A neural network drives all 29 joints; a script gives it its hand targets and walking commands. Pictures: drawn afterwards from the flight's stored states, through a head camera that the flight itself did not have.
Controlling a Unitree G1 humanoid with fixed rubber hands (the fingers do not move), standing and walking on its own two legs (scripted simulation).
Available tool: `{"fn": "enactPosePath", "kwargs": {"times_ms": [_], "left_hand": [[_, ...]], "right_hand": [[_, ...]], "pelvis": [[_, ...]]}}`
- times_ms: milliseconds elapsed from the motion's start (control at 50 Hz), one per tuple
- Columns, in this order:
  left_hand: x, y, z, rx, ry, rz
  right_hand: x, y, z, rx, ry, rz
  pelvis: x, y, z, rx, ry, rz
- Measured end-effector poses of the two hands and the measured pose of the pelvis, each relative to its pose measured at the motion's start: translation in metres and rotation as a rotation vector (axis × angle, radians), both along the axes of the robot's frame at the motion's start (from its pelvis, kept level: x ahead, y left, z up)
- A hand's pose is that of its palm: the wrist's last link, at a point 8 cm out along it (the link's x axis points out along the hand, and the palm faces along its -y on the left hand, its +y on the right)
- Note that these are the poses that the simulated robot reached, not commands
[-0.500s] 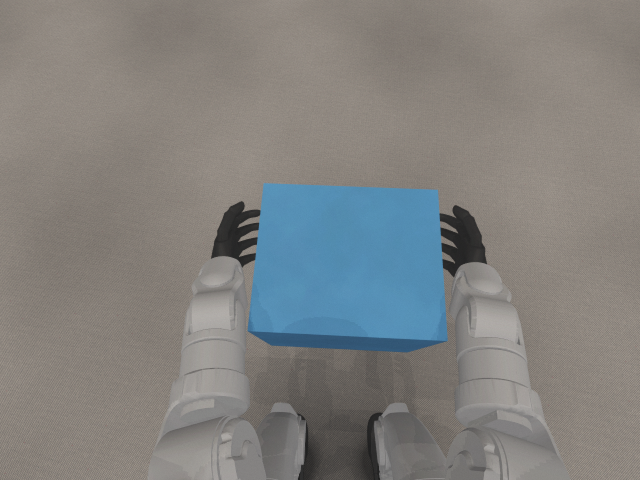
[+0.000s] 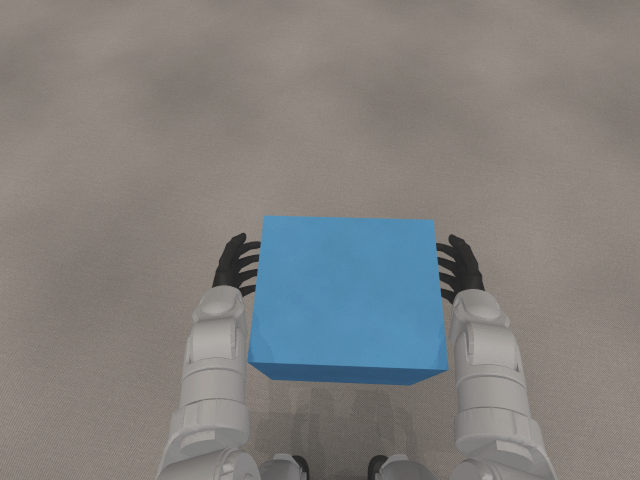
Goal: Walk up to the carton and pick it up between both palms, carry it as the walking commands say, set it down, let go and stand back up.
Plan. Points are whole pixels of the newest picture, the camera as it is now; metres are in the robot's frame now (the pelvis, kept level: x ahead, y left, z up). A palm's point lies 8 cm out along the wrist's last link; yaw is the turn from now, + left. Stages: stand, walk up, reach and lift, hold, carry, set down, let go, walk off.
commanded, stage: reach and lift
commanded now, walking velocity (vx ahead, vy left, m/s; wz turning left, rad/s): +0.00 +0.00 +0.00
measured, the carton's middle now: (343, 308) +0.34 +0.00 -0.09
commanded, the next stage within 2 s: hold in 1.70 s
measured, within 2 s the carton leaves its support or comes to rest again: neither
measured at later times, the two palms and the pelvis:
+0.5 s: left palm (215, 280) +0.32 +0.15 +0.06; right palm (490, 281) +0.32 -0.16 +0.06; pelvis +0.01 +0.00 +0.02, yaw +0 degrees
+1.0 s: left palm (208, 278) +0.32 +0.15 +0.08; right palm (496, 279) +0.31 -0.16 +0.08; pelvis +0.02 +0.00 +0.03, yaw +0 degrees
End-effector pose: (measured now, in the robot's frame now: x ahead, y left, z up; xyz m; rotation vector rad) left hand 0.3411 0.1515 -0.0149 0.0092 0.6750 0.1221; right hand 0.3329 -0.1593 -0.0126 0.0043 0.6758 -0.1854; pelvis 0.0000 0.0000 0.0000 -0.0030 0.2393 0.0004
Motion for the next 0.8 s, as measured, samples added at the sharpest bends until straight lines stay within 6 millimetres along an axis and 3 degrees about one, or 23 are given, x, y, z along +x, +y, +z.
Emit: {"fn": "enactPosePath", "kwargs": {"times_ms": [460, 680, 800], "left_hand": [[-0.017, -0.003, 0.066, 0.016, -0.042, -0.009], [-0.022, 0.001, 0.092, 0.021, -0.058, 0.001], [-0.023, -0.002, 0.097, 0.021, -0.044, -0.006]], "right_hand": [[-0.014, -0.003, 0.068, -0.022, -0.042, 0.015], [-0.018, 0.001, 0.094, -0.023, -0.057, 0.018], [-0.021, -0.001, 0.099, -0.023, -0.043, 0.008]], "pelvis": [[0.011, 0.000, 0.022, 0.000, -0.248, 0.002], [0.013, 0.001, 0.025, 0.001, -0.339, 0.006], [0.016, 0.002, 0.026, 0.001, -0.364, 0.003]]}}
